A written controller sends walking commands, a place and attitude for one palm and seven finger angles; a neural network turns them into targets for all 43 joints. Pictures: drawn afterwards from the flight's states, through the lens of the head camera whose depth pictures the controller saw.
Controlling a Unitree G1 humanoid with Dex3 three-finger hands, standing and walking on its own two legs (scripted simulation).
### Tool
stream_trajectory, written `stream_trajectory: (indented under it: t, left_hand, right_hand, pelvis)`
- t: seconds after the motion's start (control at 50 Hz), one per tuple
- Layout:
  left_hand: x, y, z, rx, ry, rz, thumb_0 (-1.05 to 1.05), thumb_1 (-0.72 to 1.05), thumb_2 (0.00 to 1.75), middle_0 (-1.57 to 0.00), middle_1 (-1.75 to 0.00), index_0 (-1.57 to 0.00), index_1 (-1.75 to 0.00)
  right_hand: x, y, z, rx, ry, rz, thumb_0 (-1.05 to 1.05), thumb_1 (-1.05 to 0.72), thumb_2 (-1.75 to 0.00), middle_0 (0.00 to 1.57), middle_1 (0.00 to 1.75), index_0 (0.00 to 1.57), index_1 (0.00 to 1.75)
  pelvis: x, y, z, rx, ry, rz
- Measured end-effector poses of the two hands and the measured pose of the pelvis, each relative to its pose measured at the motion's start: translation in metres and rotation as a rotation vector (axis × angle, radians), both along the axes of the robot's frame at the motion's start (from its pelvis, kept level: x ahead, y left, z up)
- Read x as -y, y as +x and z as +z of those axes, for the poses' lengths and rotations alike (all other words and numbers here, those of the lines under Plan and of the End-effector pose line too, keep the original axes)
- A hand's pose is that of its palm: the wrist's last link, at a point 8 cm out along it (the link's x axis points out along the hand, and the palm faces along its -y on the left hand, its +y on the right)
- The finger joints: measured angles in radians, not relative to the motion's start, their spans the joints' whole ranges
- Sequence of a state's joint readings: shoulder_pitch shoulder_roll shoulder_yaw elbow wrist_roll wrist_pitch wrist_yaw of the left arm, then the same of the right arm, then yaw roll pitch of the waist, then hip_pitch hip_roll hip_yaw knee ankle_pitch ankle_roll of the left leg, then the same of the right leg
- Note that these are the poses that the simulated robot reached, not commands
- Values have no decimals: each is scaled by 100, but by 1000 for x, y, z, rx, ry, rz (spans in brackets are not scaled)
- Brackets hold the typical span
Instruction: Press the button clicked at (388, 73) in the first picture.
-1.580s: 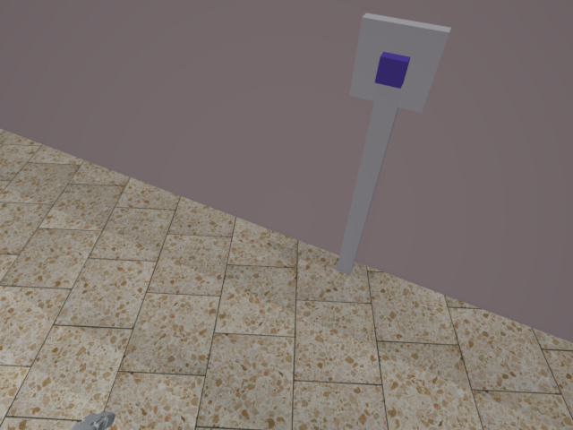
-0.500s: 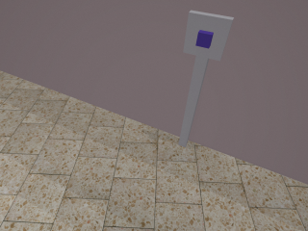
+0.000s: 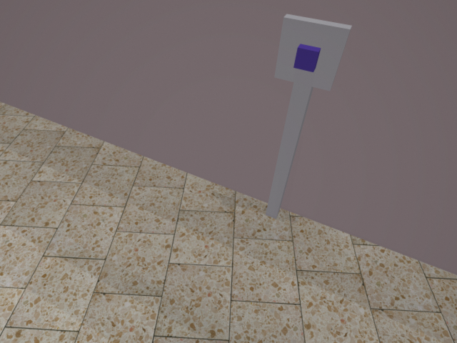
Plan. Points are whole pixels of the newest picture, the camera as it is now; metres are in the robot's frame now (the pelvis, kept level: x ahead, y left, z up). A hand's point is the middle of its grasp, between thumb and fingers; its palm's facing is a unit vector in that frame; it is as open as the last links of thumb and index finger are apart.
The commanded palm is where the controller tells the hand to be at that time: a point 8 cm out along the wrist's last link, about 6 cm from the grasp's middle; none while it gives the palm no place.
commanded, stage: turn to face it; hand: left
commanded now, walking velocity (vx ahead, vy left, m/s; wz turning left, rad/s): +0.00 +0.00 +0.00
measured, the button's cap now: (307, 57) +0.84 -0.17 +0.11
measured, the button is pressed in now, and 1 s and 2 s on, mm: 0 0 0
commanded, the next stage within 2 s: take the last steps up to it in 0.86 s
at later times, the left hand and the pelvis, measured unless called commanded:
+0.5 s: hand out of the picture +0.05 +0.18 -0.19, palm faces -0.13 -0.96 -0.25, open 7.4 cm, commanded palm none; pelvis -0.02 -0.01 -0.03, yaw -8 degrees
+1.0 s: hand out of the picture +0.09 +0.23 -0.18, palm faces -0.26 -0.94 -0.21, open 7.4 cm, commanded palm none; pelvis -0.04 +0.05 +0.00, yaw -20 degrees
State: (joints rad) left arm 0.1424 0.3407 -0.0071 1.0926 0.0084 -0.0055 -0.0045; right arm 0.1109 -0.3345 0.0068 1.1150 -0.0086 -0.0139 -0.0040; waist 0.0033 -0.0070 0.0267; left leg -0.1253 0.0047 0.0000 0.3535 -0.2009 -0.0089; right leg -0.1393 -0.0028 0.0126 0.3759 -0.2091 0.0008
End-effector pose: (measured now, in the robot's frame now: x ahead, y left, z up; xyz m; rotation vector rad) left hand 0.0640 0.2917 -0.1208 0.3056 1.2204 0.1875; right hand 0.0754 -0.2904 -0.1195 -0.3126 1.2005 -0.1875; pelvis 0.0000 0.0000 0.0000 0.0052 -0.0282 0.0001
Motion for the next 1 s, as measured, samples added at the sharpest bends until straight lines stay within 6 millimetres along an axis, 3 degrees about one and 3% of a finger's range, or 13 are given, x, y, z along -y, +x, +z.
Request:
stream_trajectory:
  t: [0.22,0.38,0.5,0.6,0.7,0.82,1.0]
  left_hand:
    - [5,3,-4,-14,-1,-13,0,90,89,-21,-30,-20,-30]
    - [37,-3,-24,-68,-60,-75,0,91,89,-20,-30,-20,-30]
    - [64,-10,-33,-53,-80,-93,0,91,89,-20,-30,-20,-30]
    - [72,-25,-26,-84,-99,-94,0,90,89,-21,-30,-20,-30]
    - [64,-26,-24,-99,-110,-119,0,90,89,-21,-30,-20,-30]
    - [33,-9,-37,-72,-120,-158,0,90,89,-21,-30,-20,-30]
    - [10,29,-30,-36,-124,-244,0,91,89,-20,-30,-19,-30]
  right_hand:
    - [-4,0,-3,29,5,-36,1,-90,-90,21,30,20,30]
    - [-21,-39,-24,13,68,-139,1,-90,-90,21,30,20,30]
    - [-18,-71,-48,-41,111,-199,1,-90,-90,21,30,20,30]
    - [-20,-79,-38,-41,109,-227,1,-90,-90,21,30,20,30]
    - [-28,-83,-22,3,87,-264,1,-90,-90,20,30,20,30]
    - [-50,-92,-11,67,35,-303,1,-90,-90,20,30,20,30]
    - [-94,-144,1,16,37,-392,1,-90,-90,21,30,20,30]
  pelvis:
    - [0,-2,-3,-6,2,-45]
    - [4,-12,-15,-17,19,-118]
    - [14,-21,-28,-10,14,-145]
    - [10,-28,-17,-29,14,-176]
    - [-1,-31,-10,-46,16,-220]
    - [-27,-36,-15,-58,-10,-264]
    - [-49,-37,-4,-32,-26,-345]
